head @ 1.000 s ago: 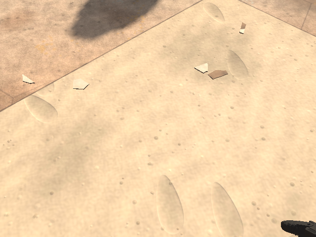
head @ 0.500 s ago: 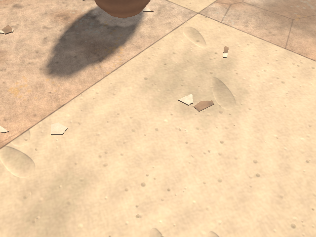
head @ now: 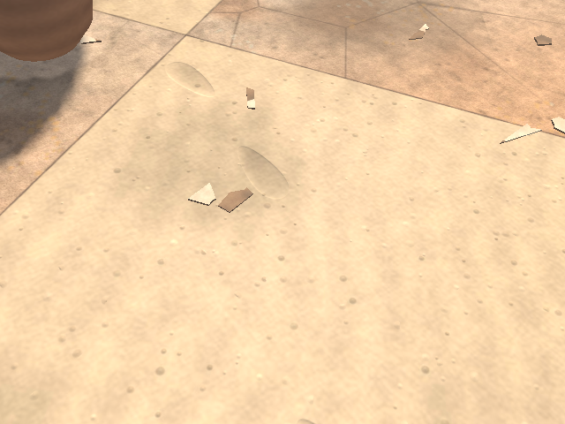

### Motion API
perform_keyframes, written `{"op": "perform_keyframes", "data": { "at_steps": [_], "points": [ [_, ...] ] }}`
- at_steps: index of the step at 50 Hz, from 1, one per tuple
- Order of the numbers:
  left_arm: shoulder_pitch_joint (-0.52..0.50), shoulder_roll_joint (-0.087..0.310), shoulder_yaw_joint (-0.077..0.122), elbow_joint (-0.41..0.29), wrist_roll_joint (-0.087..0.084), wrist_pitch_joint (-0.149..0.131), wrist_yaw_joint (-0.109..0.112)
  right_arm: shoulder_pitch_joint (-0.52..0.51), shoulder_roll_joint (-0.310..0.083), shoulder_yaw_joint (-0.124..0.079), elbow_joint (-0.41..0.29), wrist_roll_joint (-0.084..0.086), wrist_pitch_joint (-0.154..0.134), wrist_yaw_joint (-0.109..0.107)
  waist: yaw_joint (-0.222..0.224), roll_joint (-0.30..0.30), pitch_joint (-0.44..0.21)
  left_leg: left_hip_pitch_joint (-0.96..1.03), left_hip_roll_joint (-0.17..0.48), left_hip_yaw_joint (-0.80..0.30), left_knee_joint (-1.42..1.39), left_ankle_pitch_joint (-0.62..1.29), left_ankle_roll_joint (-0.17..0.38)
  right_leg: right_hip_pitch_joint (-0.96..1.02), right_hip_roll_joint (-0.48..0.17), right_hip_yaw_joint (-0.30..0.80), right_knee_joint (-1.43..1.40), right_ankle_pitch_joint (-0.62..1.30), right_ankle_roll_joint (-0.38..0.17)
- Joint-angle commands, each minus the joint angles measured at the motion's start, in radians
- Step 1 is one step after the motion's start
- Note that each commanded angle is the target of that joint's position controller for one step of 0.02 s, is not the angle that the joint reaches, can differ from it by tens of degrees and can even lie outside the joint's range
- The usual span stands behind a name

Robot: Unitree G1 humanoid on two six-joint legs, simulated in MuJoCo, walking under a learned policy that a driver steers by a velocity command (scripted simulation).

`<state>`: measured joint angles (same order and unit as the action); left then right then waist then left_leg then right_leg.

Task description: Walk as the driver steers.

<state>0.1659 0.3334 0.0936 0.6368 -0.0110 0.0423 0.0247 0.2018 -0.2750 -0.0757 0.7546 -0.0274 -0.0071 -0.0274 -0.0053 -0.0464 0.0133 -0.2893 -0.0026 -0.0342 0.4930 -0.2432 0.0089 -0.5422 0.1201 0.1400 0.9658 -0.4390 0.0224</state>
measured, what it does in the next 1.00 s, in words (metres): walks ahead, turning right: right foot, then left foot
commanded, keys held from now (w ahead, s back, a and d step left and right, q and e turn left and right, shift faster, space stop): e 0.26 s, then no key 0.02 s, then w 0.56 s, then no key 0.16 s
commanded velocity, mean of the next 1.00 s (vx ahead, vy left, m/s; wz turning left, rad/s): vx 0.23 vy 0.00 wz -0.29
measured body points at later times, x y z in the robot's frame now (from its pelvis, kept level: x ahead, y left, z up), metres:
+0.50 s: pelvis +0.02 -0.05 +0.01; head +0.03 -0.08 +0.46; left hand +0.20 +0.18 -0.08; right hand +0.07 -0.36 -0.11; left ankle +0.06 +0.09 -0.66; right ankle -0.03 -0.14 -0.74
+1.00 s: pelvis +0.23 -0.04 +0.00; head +0.27 -0.03 +0.45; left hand +0.39 +0.21 -0.12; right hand +0.29 -0.34 -0.10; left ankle +0.30 +0.03 -0.74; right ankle +0.12 -0.17 -0.65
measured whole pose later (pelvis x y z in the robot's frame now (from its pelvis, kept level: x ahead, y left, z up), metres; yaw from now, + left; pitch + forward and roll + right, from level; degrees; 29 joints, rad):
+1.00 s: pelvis +0.23 -0.04 +0.00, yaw -16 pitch +2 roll +0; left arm 0.31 0.31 0.06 0.74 -0.01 -0.04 0.01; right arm 0.19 -0.27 -0.04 0.77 -0.01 -0.09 0.04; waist 0.01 -0.04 0.04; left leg -0.32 -0.03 0.05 0.45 -0.17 0.06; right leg -0.45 -0.03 0.04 1.13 -0.42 0.01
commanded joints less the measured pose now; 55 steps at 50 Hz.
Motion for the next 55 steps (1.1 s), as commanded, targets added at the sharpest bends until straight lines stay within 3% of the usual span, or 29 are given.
{"op": "perform_keyframes", "data": {
  "at_steps": [1, 4, 8, 12, 14, 15, 16, 17, 18, 19, 20, 21, 23, 25, 27, 30, 35, 38, 40, 41, 42, 43, 44, 45, 46, 47, 49, 52, 55],
  "points": [
    [0.076, 0.100, 0.040, -0.030, 0.001, 0.008, 0.003, -0.118, -0.113, -0.018, -0.108, 0.020, -0.015, -0.015, 0.038, 0.167, -0.036, 0.107, 0.253, -0.190, -0.175, 0.273, 0.168, -0.117, -0.062, -0.012, 0.284, 0.030, 0.048],
    [-0.011, 0.062, 0.022, -0.079, -0.015, 0.008, -0.004, -0.042, -0.129, -0.022, -0.096, 0.011, 0.001, -0.026, -0.016, 0.199, -0.033, 0.196, 0.239, -0.107, -0.176, 0.331, 0.190, -0.151, -0.093, -0.076, 0.175, 0.080, 0.078],
    [-0.058, 0.037, 0.005, -0.119, -0.008, 0.006, -0.020, -0.010, -0.182, -0.042, -0.091, 0.015, 0.013, -0.024, -0.050, 0.227, -0.073, 0.256, 0.290, -0.071, -0.161, 0.383, 0.211, -0.062, -0.144, -0.119, -0.024, 0.043, 0.084],
    [-0.041, 0.054, 0.010, -0.127, -0.010, 0.014, -0.035, -0.032, -0.210, -0.055, -0.092, 0.031, 0.013, -0.005, -0.043, 0.245, -0.080, 0.203, 0.313, -0.019, -0.140, 0.415, 0.203, 0.094, -0.138, -0.190, -0.202, 0.048, 0.046],
    [-0.015, 0.050, 0.014, -0.124, -0.011, 0.018, -0.043, -0.042, -0.214, -0.056, -0.085, 0.049, 0.010, 0.001, -0.021, 0.241, -0.079, 0.193, 0.316, -0.008, -0.093, 0.415, 0.179, 0.171, -0.126, -0.201, -0.347, 0.106, 0.007],
    [0.027, 0.040, 0.015, -0.107, -0.009, 0.018, -0.044, -0.044, -0.210, -0.055, -0.079, 0.062, 0.010, 0.004, 0.003, 0.223, -0.096, 0.160, 0.303, 0.013, -0.063, 0.315, 0.152, 0.259, -0.101, -0.227, -0.468, 0.185, -0.024],
    [0.078, 0.051, 0.023, -0.084, -0.010, 0.017, -0.039, -0.014, -0.177, -0.044, -0.061, 0.064, 0.008, 0.008, 0.018, 0.180, -0.110, 0.071, 0.271, 0.047, -0.006, 0.161, 0.107, 0.400, -0.080, -0.217, -0.554, 0.229, -0.058],
    [0.151, 0.095, 0.037, -0.067, -0.015, 0.012, -0.030, 0.000, -0.101, -0.020, -0.057, 0.036, 0.003, 0.019, 0.034, 0.016, -0.141, -0.118, 0.199, 0.134, 0.181, -0.089, 0.028, 0.599, -0.197, -0.039, -0.593, 0.281, -0.105],
    [0.199, 0.214, 0.054, -0.083, -0.011, -0.001, -0.021, -0.053, -0.040, 0.010, -0.128, -0.008, -0.009, 0.030, 0.040, -0.270, -0.140, -0.448, 0.056, 0.181, 0.475, -0.443, -0.047, 0.707, -0.468, 0.357, -0.625, 0.249, -0.271],
    [0.242, 0.185, 0.046, -0.073, 0.016, -0.033, -0.031, -0.133, -0.126, -0.019, -0.139, 0.027, -0.027, 0.028, 0.124, -0.174, -0.144, -0.523, 0.051, 0.026, 0.617, -0.417, -0.044, 0.619, -0.523, 0.481, -0.723, 0.039, -0.381],
    [0.210, 0.141, 0.027, -0.056, 0.021, -0.056, -0.033, -0.149, -0.166, -0.032, -0.137, 0.056, -0.034, 0.034, 0.095, -0.141, -0.064, -0.544, 0.087, 0.000, 0.636, -0.318, -0.022, 0.571, -0.478, 0.412, -0.760, -0.129, -0.338],
    [0.162, 0.111, 0.016, -0.050, 0.012, -0.069, -0.029, -0.137, -0.171, -0.038, -0.119, 0.055, -0.038, 0.036, 0.068, -0.131, -0.008, -0.546, 0.103, -0.001, 0.618, -0.223, -0.009, 0.527, -0.429, 0.344, -0.774, -0.177, -0.289],
    [0.104, 0.084, -0.001, -0.054, 0.008, -0.078, -0.020, -0.103, -0.165, -0.040, -0.087, 0.033, -0.045, 0.036, 0.033, -0.125, 0.033, -0.502, 0.113, -0.004, 0.560, -0.062, -0.018, 0.471, -0.361, 0.237, -0.808, -0.070, -0.244],
    [0.113, 0.082, -0.002, -0.051, 0.018, -0.093, -0.014, -0.085, -0.138, -0.033, -0.066, 0.033, -0.060, 0.044, 0.023, -0.084, 0.022, -0.478, 0.102, 0.010, 0.517, 0.068, -0.026, 0.476, -0.337, 0.170, -0.827, 0.071, -0.237],
    [0.133, 0.083, -0.001, -0.036, 0.015, -0.104, -0.013, -0.099, -0.115, -0.024, -0.059, 0.033, -0.068, 0.046, 0.030, -0.053, 0.016, -0.466, 0.098, 0.012, 0.413, 0.145, -0.037, 0.495, -0.326, 0.114, -0.831, 0.170, -0.232],
    [0.163, 0.102, 0.005, -0.008, 0.009, -0.111, -0.015, -0.146, -0.089, -0.009, -0.068, 0.037, -0.072, 0.050, 0.052, -0.062, 0.030, -0.415, 0.084, 0.016, 0.253, 0.215, -0.053, 0.481, -0.323, 0.067, -0.839, 0.222, -0.228],
    [0.222, 0.124, 0.013, 0.044, -0.004, -0.107, -0.020, -0.229, -0.083, 0.006, -0.099, 0.047, -0.082, 0.070, 0.087, -0.049, 0.077, -0.371, 0.069, 0.024, 0.107, 0.220, -0.036, 0.484, -0.355, 0.045, -0.822, 0.252, -0.237],
    [0.234, 0.131, 0.017, 0.065, -0.012, -0.101, -0.019, -0.231, -0.097, 0.008, -0.114, 0.051, -0.093, 0.082, 0.075, -0.057, 0.085, -0.325, 0.061, 0.026, 0.054, 0.164, 0.004, 0.516, -0.381, 0.052, -0.787, 0.303, -0.224],
    [0.222, 0.142, 0.020, 0.071, -0.013, -0.094, -0.018, -0.173, -0.120, 0.001, -0.104, 0.050, -0.098, 0.083, 0.035, -0.073, 0.051, -0.216, 0.033, 0.056, 0.025, 0.128, 0.037, 0.532, -0.381, 0.045, -0.720, 0.458, -0.203],
    [0.209, 0.138, 0.017, 0.071, -0.011, -0.090, -0.016, -0.087, -0.141, -0.013, -0.080, 0.046, -0.098, 0.076, -0.016, -0.065, -0.003, -0.081, 0.001, 0.084, -0.004, 0.130, 0.060, 0.518, -0.345, 0.007, -0.611, 0.630, -0.179],
    [0.218, 0.103, 0.003, 0.071, -0.003, -0.088, -0.013, 0.062, -0.186, -0.035, -0.039, 0.043, -0.098, 0.066, -0.079, -0.035, -0.112, 0.149, 0.016, 0.066, 0.005, 0.140, 0.094, 0.445, -0.285, -0.051, -0.406, 0.712, -0.144],
    [0.270, 0.031, -0.024, 0.033, 0.012, -0.095, -0.011, 0.203, -0.286, -0.054, -0.028, 0.013, -0.100, 0.058, -0.099, 0.142, -0.291, 0.516, 0.262, -0.269, 0.010, 0.147, 0.214, 0.153, -0.173, -0.112, -0.031, 0.483, -0.067],
    [0.313, -0.013, -0.037, 0.033, 0.009, -0.112, -0.007, 0.246, -0.290, -0.052, -0.008, 0.014, -0.098, 0.066, -0.080, 0.350, -0.372, 0.642, 0.398, -0.644, -0.151, 0.091, 0.310, -0.071, -0.032, -0.039, 0.214, -0.157, -0.019],
    [0.247, 0.085, -0.013, 0.038, -0.011, -0.121, -0.011, 0.194, -0.211, -0.027, -0.016, 0.030, -0.097, 0.064, -0.091, 0.250, -0.265, 0.562, 0.380, -0.575, -0.173, 0.129, 0.279, -0.158, -0.082, 0.029, 0.318, -0.150, -0.019],
    [0.198, 0.107, -0.008, 0.030, -0.019, -0.122, -0.014, 0.114, -0.180, -0.016, -0.029, 0.029, -0.091, 0.061, -0.063, 0.190, -0.168, 0.440, 0.357, -0.419, -0.160, 0.288, 0.254, -0.169, -0.131, -0.012, 0.319, -0.081, -0.023],
    [0.169, 0.102, -0.009, 0.031, -0.004, -0.118, -0.012, 0.054, -0.147, -0.005, -0.037, 0.027, -0.086, 0.060, -0.035, 0.118, -0.118, 0.328, 0.313, -0.309, -0.160, 0.442, 0.236, -0.133, -0.172, -0.047, 0.274, -0.021, -0.017],
    [0.183, 0.076, -0.007, 0.040, 0.006, -0.096, -0.010, -0.006, -0.115, 0.007, -0.039, 0.018, -0.086, 0.061, 0.015, 0.129, -0.086, 0.172, 0.251, -0.177, -0.198, 0.605, 0.218, -0.014, -0.211, -0.063, 0.190, 0.054, -0.005],
    [0.209, 0.023, -0.017, 0.051, 0.011, -0.068, 0.000, -0.048, -0.116, 0.010, -0.015, 0.011, -0.096, 0.054, 0.054, 0.140, -0.082, 0.077, 0.220, -0.070, -0.236, 0.759, 0.238, 0.068, -0.204, -0.083, 0.067, 0.133, 0.024],
    [0.140, -0.008, -0.031, 0.036, 0.020, -0.064, 0.004, -0.062, -0.126, 0.011, 0.008, 0.016, -0.081, 0.040, 0.039, 0.143, -0.086, 0.078, 0.187, 0.004, -0.233, 0.764, 0.215, 0.112, -0.207, -0.096, -0.143, 0.261, 0.030]
  ]
}}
